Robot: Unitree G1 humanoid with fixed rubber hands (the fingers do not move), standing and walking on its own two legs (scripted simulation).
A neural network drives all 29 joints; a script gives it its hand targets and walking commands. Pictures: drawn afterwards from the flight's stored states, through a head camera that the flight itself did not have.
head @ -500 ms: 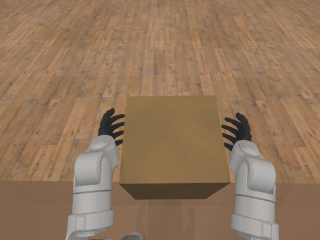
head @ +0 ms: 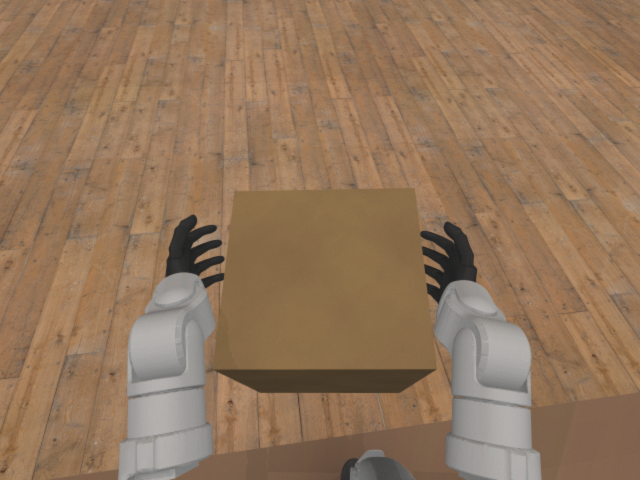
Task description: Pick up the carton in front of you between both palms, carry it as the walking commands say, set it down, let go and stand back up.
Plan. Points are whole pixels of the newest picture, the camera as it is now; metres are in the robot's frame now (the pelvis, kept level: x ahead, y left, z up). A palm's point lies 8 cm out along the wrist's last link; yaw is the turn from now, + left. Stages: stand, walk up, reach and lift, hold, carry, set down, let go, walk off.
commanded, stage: carry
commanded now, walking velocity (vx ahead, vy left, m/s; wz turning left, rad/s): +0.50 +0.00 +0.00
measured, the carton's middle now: (327, 304) +0.34 -0.02 +0.01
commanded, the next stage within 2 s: none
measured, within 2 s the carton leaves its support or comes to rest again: neither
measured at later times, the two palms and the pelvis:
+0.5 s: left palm (221, 144) +0.61 +0.14 +0.06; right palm (404, 141) +0.63 -0.17 +0.06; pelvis +0.29 -0.02 -0.03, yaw +0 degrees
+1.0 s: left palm (230, 60) +0.92 +0.16 +0.05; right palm (374, 62) +0.90 -0.15 +0.06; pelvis +0.59 +0.01 -0.03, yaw -1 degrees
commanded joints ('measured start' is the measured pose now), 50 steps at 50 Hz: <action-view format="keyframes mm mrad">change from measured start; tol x32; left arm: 1 -489 -661 -589 -51 -148 24 3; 50 -479 -733 -634 -70 -176 40 -5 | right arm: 1 -504 646 605 -73 172 -3 5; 50 -431 680 575 -80 140 19 18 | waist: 1 -17 126 -290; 7 129 -287 -548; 50 41 165 -320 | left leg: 1 267 192 -145 -14 675 79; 4 183 162 -68 234 713 19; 8 -575 -1 -98 961 -262 -56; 26 -568 65 29 124 332 -32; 31 25 18 96 -96 433 8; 33 585 488 -555 15 610 219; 39 179 343 -376 -217 199 132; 50 347 259 -109 -214 621 74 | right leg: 1 72 52 -68 -192 165 -28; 5 582 21 -59 -241 205 -45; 7 1040 -386 555 -130 361 -267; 9 888 -310 599 -254 -77 -272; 30 683 -88 33 -57 555 -77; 33 65 89 0 611 -494 35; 35 -118 60 72 744 -495 0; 50 1 -5 -87 -39 -84 41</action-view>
